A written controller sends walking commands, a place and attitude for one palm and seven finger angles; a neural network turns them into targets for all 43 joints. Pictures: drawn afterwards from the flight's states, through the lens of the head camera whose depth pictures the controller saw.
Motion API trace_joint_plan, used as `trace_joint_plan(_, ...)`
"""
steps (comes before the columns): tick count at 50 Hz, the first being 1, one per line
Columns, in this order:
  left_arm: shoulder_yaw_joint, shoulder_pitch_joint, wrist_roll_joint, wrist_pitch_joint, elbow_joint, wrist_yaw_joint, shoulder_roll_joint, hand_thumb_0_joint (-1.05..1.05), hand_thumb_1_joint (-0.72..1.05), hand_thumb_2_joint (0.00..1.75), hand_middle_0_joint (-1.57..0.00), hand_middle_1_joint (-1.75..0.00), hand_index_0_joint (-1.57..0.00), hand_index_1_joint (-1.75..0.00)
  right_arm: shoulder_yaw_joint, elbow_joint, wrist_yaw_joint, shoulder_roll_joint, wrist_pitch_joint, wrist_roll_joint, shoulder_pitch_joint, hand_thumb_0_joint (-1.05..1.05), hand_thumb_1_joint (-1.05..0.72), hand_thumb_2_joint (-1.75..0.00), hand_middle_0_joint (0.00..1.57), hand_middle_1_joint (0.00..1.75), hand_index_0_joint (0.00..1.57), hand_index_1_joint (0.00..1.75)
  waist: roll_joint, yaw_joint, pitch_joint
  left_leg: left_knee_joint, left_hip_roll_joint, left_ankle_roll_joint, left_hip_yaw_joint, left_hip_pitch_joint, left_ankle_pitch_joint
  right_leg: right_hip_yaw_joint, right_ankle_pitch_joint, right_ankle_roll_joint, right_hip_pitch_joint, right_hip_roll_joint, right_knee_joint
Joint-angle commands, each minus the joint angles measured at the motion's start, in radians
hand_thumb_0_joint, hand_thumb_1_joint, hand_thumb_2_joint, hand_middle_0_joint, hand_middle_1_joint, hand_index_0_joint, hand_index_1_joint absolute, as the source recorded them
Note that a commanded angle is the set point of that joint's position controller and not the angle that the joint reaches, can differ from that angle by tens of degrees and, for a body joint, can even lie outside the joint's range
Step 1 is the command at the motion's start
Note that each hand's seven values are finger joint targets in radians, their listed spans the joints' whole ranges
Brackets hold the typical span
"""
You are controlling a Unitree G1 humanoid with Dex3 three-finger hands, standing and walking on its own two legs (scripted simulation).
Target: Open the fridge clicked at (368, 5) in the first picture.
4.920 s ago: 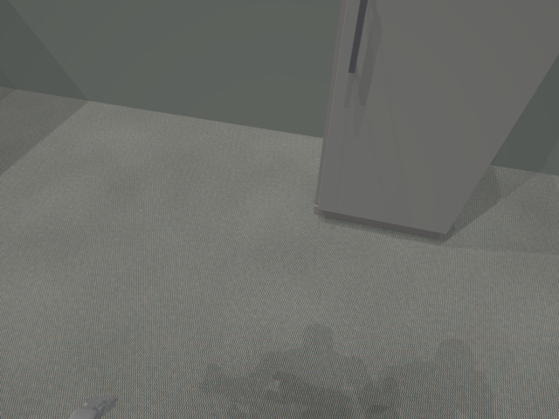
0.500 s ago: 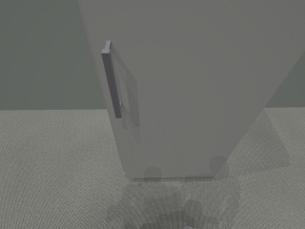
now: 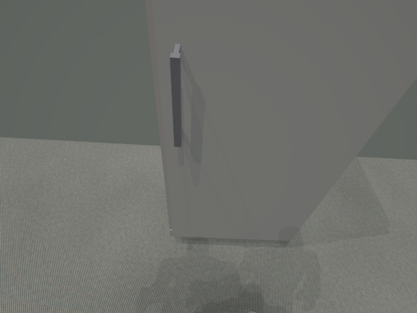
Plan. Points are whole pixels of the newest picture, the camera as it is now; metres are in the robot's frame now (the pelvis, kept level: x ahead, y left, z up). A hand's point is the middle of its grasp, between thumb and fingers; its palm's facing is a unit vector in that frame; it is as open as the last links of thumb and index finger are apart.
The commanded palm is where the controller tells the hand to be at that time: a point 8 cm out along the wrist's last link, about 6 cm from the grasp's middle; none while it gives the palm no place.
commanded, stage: come to a stop and stand still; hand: left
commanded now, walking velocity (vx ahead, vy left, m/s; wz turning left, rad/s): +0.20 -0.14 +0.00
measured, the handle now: (177, 101) +0.51 +0.12 +0.13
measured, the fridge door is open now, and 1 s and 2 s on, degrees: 0 0 0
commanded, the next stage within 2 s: look again from close up in 1.02 s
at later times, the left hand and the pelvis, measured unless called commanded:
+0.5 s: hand out of the picture +0.04 +0.17 -0.17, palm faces -0.05 -0.97 -0.23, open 7.3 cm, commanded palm none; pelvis +0.01 -0.01 +0.00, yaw -1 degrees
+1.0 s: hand out of the picture +0.01 +0.14 -0.16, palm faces +0.02 -0.98 -0.21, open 7.3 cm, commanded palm none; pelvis +0.01 -0.04 +0.01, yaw +0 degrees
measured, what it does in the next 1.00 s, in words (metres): steps on the spot: right foot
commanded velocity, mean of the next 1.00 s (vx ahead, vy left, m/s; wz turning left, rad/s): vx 0.02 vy -0.03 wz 0.00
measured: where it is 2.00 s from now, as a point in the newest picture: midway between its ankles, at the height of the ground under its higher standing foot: outside the picture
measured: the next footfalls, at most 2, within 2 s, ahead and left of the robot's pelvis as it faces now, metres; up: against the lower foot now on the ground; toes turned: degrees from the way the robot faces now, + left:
right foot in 0.36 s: +0.03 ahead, -0.12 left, +0.00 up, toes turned -4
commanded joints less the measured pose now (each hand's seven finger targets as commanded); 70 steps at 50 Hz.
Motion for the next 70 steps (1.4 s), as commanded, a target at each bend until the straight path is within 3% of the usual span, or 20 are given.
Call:
trace_joint_plan(1, 0.019, -0.002, 0.007, -0.009, -0.041, -0.011, 0.056, 0.00, 0.90, 0.90, -0.20, -0.30, -0.20, -0.30, -0.005, -0.047, -0.026, -0.150, -0.026, -0.010, -0.028, 0.00, -0.90, -0.90, 0.20, 0.30, 0.20, 0.30, 0.274, 0.002, 0.124, -0.500, 0.267, 0.097, -0.320, -0.269, -0.278, 0.097, -0.083, 0.006, 0.009, 0.053, 0.316)
trace_joint_plan(2, 0.018, 0.048, 0.007, -0.013, -0.020, -0.017, 0.050, 0.00, 0.90, 0.90, -0.20, -0.30, -0.20, -0.30, 0.000, -0.041, -0.029, -0.140, -0.031, -0.007, -0.020, 0.00, -0.90, -0.90, 0.20, 0.30, 0.20, 0.30, 0.233, 0.015, 0.120, -0.472, 0.245, 0.093, -0.268, -0.214, -0.235, 0.085, -0.063, 0.005, -0.026, 0.071, 0.385)
trace_joint_plan(4, 0.014, 0.085, 0.008, -0.028, 0.008, -0.026, 0.049, 0.00, 0.90, 0.90, -0.20, -0.30, -0.20, -0.30, -0.001, -0.022, -0.034, -0.128, -0.045, 0.002, 0.033, 0.00, -0.90, -0.90, 0.20, 0.30, 0.20, 0.30, 0.154, 0.004, 0.102, -0.436, 0.224, 0.100, -0.215, -0.065, -0.111, 0.068, -0.032, 0.010, -0.106, 0.067, 0.415)
trace_joint_plan(8, 0.003, 0.035, 0.004, -0.043, -0.002, -0.028, 0.040, 0.00, 0.90, 0.90, -0.20, -0.30, -0.20, -0.30, -0.009, 0.031, -0.041, -0.117, -0.054, -0.001, 0.179, 0.00, -0.90, -0.90, 0.20, 0.30, 0.20, 0.30, 0.165, -0.063, 0.065, -0.396, 0.264, 0.137, -0.239, 0.139, 0.071, 0.045, -0.076, 0.019, -0.154, 0.035, 0.308)
trace_joint_plan(12, -0.016, -0.006, -0.007, -0.050, -0.004, -0.026, 0.006, 0.00, 0.90, 0.90, -0.20, -0.30, -0.20, -0.30, -0.008, 0.076, -0.048, -0.115, -0.054, -0.008, 0.230, 0.00, -0.90, -0.90, 0.20, 0.30, 0.20, 0.30, 0.197, -0.089, 0.005, -0.298, 0.288, 0.166, -0.228, 0.210, 0.443, 0.017, -0.189, 0.008, -0.029, 0.036, 0.094)
trace_joint_plan(14, -0.021, 0.033, -0.013, -0.055, 0.019, -0.020, -0.008, 0.00, 0.90, 0.90, -0.20, -0.30, -0.20, -0.30, -0.005, 0.090, -0.047, -0.112, -0.051, -0.003, 0.210, 0.00, -0.90, -0.90, 0.20, 0.30, 0.20, 0.30, 0.214, -0.068, -0.008, -0.240, 0.260, 0.151, -0.194, 0.171, 0.598, -0.003, -0.155, -0.003, 0.087, 0.054, -0.041)
trace_joint_plan(16, -0.020, 0.111, -0.015, -0.064, 0.061, -0.014, -0.012, 0.00, 0.90, 0.90, -0.20, -0.30, -0.20, -0.30, -0.004, 0.103, -0.046, -0.105, -0.050, 0.008, 0.197, 0.00, -0.90, -0.90, 0.20, 0.30, 0.20, 0.30, 0.176, -0.030, -0.052, -0.175, 0.210, 0.096, -0.149, 0.105, 0.540, -0.021, 0.071, -0.005, 0.257, 0.057, -0.231)
trace_joint_plan(17, -0.031, 0.218, 0.000, -0.090, 0.128, 0.038, 0.039, 0.00, 0.90, 0.90, -0.20, -0.30, -0.20, -0.30, 0.008, 0.048, -0.025, -0.117, -0.069, 0.027, 0.047, 0.00, -0.90, -0.90, 0.20, 0.30, 0.20, 0.30, 0.109, 0.041, 0.010, 0.025, 0.167, 0.021, -0.034, -0.046, 0.399, 0.107, 0.251, -0.037, 0.250, -0.032, -0.256)
trace_joint_plan(18, -0.035, 0.192, -0.007, -0.099, 0.090, 0.029, 0.082, 0.00, 0.90, 0.90, -0.20, -0.30, -0.20, -0.30, 0.026, 0.008, -0.012, -0.022, -0.052, 0.014, 0.078, 0.00, -0.90, -0.90, 0.20, 0.30, 0.20, 0.30, -0.029, -0.012, 0.047, 0.040, 0.064, -0.004, -0.007, -0.140, -0.006, 0.200, 0.011, -0.080, 0.202, -0.107, -0.327)
trace_joint_plan(19, -0.029, 0.150, -0.007, -0.113, 0.071, 0.021, 0.096, 0.00, 0.90, 0.90, -0.20, -0.30, -0.20, -0.30, 0.032, 0.017, -0.006, 0.003, -0.049, -0.007, 0.114, 0.00, -0.90, -0.90, 0.20, 0.30, 0.20, 0.30, 0.027, -0.027, 0.009, 0.054, 0.046, -0.009, -0.002, -0.115, -0.013, 0.200, 0.116, -0.122, 0.228, -0.168, -0.302)
trace_joint_plan(20, -0.035, 0.123, -0.002, -0.112, 0.060, 0.017, 0.107, 0.00, 0.90, 0.90, -0.20, -0.30, -0.20, -0.30, 0.035, 0.021, -0.005, 0.020, -0.056, 0.001, 0.163, 0.00, -0.90, -0.90, 0.20, 0.30, 0.20, 0.30, 0.029, -0.052, -0.044, -0.004, 0.027, -0.014, 0.018, -0.051, 0.000, 0.158, 0.023, -0.141, 0.208, -0.147, -0.263)
trace_joint_plan(21, -0.035, 0.123, -0.003, -0.117, 0.067, 0.024, 0.071, 0.00, 0.90, 0.90, -0.20, -0.30, -0.20, -0.30, 0.037, 0.049, -0.003, 0.017, -0.066, 0.000, 0.182, 0.00, -0.90, -0.90, 0.20, 0.30, 0.20, 0.30, 0.000, -0.060, -0.090, -0.048, 0.035, -0.010, -0.013, -0.041, 0.164, 0.122, 0.270, -0.124, 0.278, -0.078, -0.166)
trace_joint_plan(22, -0.038, 0.128, -0.014, -0.121, 0.082, 0.027, 0.042, 0.00, 0.90, 0.90, -0.20, -0.30, -0.20, -0.30, 0.037, 0.069, -0.010, -0.014, -0.073, 0.004, 0.214, 0.00, -0.90, -0.90, 0.20, 0.30, 0.20, 0.30, -0.060, -0.060, -0.146, -0.048, 0.077, 0.005, -0.052, -0.017, 0.289, 0.085, 0.349, -0.101, 0.327, -0.049, -0.110)
trace_joint_plan(25, -0.044, 0.121, -0.015, -0.109, 0.072, 0.027, 0.026, 0.00, 0.90, 0.90, -0.20, -0.30, -0.20, -0.30, 0.038, 0.074, -0.028, -0.044, -0.075, 0.005, 0.207, 0.00, -0.90, -0.90, 0.20, 0.30, 0.20, 0.30, 0.131, -0.040, -0.099, -0.050, 0.108, 0.013, -0.061, 0.002, 0.481, 0.062, 0.341, -0.084, 0.295, -0.025, -0.051)
trace_joint_plan(28, -0.043, 0.117, -0.014, -0.103, 0.070, 0.025, 0.041, 0.00, 0.90, 0.90, -0.20, -0.30, -0.20, -0.30, 0.042, 0.066, -0.033, -0.034, -0.062, 0.007, 0.184, 0.00, -0.90, -0.90, 0.20, 0.30, 0.20, 0.30, 0.058, -0.039, 0.006, -0.069, 0.094, 0.007, -0.053, -0.042, 0.351, 0.081, 0.341, -0.084, 0.246, -0.035, -0.092)
trace_joint_plan(30, -0.040, 0.122, -0.013, -0.107, 0.073, 0.025, 0.048, 0.00, 0.90, 0.90, -0.20, -0.30, -0.20, -0.30, 0.044, 0.069, -0.033, -0.029, -0.060, 0.007, 0.188, 0.00, -0.90, -0.90, 0.20, 0.30, 0.20, 0.30, 0.006, -0.041, 0.009, -0.070, 0.086, 0.002, -0.041, -0.040, 0.327, 0.087, 0.450, -0.082, 0.264, -0.047, -0.097)
trace_joint_plan(33, -0.038, 0.114, -0.014, -0.103, 0.063, 0.025, 0.058, 0.00, 0.90, 0.90, -0.20, -0.30, -0.20, -0.30, 0.041, 0.072, -0.032, -0.030, -0.055, 0.009, 0.173, 0.00, -0.90, -0.90, 0.20, 0.30, 0.20, 0.30, -0.018, -0.042, 0.024, -0.093, 0.078, -0.002, -0.039, -0.033, 0.260, 0.095, 0.403, -0.081, 0.257, -0.051, -0.124)
trace_joint_plan(41, -0.033, 0.110, -0.013, -0.096, 0.046, 0.019, 0.075, 0.00, 0.90, 0.90, -0.20, -0.30, -0.20, -0.30, 0.045, 0.081, -0.028, -0.050, -0.050, 0.006, 0.141, 0.00, -0.90, -0.90, 0.20, 0.30, 0.20, 0.30, 0.030, -0.035, 0.045, -0.133, 0.079, 0.001, -0.038, -0.010, 0.223, 0.108, 0.216, -0.083, 0.232, -0.040, -0.186)
trace_joint_plan(55, -0.031, 0.126, -0.012, -0.098, 0.060, 0.014, 0.089, 0.00, 0.90, 0.90, -0.20, -0.30, -0.20, -0.30, 0.042, 0.094, -0.030, -0.073, -0.056, 0.011, 0.119, 0.00, -0.90, -0.90, 0.20, 0.30, 0.20, 0.30, 0.047, -0.026, 0.015, -0.150, 0.088, 0.001, -0.044, 0.002, 0.249, 0.101, 0.244, -0.082, 0.272, -0.042, -0.207)
trace_joint_plan(70, -0.029, 0.104, -0.011, -0.091, 0.061, 0.009, 0.098, 0.00, 0.90, 0.90, -0.20, -0.30, -0.20, -0.30, 0.040, 0.102, -0.027, -0.087, -0.059, 0.009, 0.111, 0.00, -0.90, -0.90, 0.20, 0.30, 0.20, 0.30, 0.060, -0.019, 0.041, -0.196, 0.096, 0.009, -0.065, -0.022, 0.216, 0.093, 0.107, -0.076, 0.251, -0.034, -0.225)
